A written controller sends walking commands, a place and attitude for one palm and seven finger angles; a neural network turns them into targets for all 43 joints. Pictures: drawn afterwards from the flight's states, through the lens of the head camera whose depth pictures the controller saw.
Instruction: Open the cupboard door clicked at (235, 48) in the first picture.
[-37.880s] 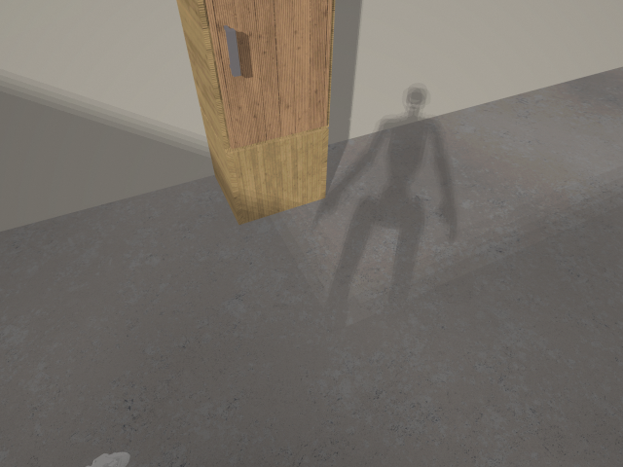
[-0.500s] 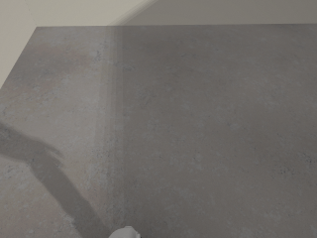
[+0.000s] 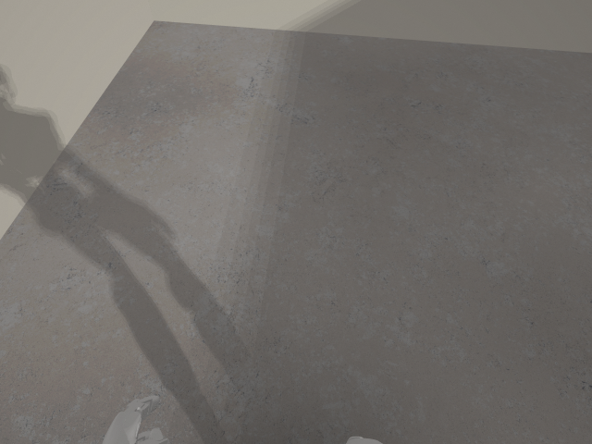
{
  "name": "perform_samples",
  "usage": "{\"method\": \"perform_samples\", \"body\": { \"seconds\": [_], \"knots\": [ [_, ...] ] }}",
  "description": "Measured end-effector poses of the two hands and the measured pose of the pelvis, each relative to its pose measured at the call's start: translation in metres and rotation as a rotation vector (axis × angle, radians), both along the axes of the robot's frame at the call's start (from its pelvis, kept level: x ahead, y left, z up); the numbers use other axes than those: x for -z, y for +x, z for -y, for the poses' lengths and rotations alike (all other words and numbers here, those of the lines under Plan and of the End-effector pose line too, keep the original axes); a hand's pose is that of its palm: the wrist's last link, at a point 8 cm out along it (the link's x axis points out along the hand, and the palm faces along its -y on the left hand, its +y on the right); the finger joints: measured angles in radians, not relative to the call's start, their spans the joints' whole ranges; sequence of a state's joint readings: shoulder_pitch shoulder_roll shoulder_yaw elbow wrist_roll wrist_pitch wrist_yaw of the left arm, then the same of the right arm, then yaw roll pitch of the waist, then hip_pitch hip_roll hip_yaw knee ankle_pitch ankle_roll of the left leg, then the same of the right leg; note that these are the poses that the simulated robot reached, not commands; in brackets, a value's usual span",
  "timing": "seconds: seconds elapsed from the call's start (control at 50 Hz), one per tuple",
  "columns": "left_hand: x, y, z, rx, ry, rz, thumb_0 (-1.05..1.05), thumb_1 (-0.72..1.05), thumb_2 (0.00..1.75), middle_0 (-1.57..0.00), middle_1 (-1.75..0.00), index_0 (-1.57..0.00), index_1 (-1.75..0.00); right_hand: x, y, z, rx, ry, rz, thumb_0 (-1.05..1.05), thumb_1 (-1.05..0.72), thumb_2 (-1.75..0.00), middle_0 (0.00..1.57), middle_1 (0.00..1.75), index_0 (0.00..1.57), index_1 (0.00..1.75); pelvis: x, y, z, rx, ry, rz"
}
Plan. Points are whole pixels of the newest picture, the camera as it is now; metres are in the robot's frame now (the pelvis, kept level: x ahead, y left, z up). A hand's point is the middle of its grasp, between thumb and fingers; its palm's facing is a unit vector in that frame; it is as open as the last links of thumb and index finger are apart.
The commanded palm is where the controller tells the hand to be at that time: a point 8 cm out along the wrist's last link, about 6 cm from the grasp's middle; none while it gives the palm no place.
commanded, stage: turn to face it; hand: left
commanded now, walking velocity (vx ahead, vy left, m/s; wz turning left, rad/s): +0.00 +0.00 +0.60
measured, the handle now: out of the picture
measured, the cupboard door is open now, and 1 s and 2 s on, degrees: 42 42 42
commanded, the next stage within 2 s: none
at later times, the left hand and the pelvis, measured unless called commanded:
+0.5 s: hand out of the picture -0.05 +0.15 -0.17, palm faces +0.39 -0.88 -0.27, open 7.3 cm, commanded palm none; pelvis +0.01 -0.04 +0.00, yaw +21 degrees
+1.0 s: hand out of the picture +0.02 +0.20 -0.15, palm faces +0.57 -0.77 -0.29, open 7.3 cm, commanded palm none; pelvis +0.03 -0.05 -0.01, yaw +36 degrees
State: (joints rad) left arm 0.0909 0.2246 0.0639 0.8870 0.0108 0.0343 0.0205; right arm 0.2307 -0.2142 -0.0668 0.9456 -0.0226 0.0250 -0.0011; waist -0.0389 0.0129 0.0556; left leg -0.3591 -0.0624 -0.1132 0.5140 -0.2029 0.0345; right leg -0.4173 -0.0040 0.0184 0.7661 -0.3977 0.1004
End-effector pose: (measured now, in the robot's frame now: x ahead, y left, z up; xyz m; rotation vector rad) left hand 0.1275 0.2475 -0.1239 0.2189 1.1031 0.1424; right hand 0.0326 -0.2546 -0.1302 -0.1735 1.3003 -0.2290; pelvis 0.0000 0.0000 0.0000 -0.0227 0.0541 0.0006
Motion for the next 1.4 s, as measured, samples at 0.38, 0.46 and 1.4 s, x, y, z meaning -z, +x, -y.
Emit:
{"method": "perform_samples", "body": {
  "seconds": [0.38,0.46,1.4],
  "knots": [
    [-0.009,-0.143,0.057,-0.344,0.013,-0.154,0.00,0.91,0.90,-0.20,-0.30,-0.20,-0.30,0.009,0.127,0.028,-0.329,0.057,0.019,0.00,-0.91,-0.89,0.20,0.30,0.20,0.30,-0.005,0.013,0.051,-0.279,0.090,0.038],
    [0.000,-0.183,0.057,-0.433,-0.010,-0.209,0.00,0.91,0.90,-0.20,-0.30,-0.20,-0.30,0.005,0.164,-0.003,-0.432,0.063,0.074,0.01,-0.91,-0.89,0.20,0.30,0.20,0.30,-0.001,0.011,0.045,-0.336,0.081,0.039],
    [0.018,-0.263,0.111,-0.999,-0.071,-0.128,0.00,0.91,0.90,-0.20,-0.30,-0.20,-0.30,0.001,0.269,-0.121,-1.012,0.040,0.068,0.01,-0.91,-0.89,0.20,0.30,0.20,0.30,0.008,0.036,0.051,-0.936,0.070,0.028]
  ]
}}
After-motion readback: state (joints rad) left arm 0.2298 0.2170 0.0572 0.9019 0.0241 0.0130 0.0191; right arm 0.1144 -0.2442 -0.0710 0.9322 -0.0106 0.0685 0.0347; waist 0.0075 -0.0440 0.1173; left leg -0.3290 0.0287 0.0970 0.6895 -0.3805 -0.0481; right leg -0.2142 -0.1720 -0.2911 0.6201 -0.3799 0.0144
